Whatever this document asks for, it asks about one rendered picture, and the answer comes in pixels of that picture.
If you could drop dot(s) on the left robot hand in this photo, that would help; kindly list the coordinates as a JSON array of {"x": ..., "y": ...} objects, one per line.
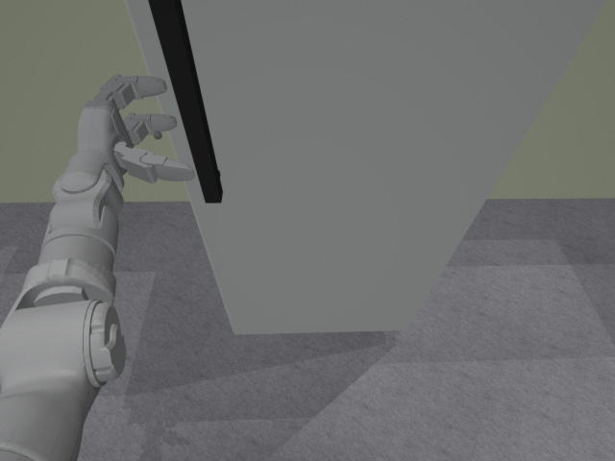
[{"x": 101, "y": 129}]

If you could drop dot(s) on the left robot forearm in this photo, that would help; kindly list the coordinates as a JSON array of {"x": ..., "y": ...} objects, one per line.
[{"x": 79, "y": 247}]

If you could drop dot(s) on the handle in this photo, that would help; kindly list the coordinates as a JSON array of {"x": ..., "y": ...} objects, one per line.
[{"x": 169, "y": 19}]

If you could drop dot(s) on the robot left upper arm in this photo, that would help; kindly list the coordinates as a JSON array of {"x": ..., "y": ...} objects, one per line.
[{"x": 54, "y": 359}]

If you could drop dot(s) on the fridge door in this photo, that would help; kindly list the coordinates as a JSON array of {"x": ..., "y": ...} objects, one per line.
[{"x": 357, "y": 141}]

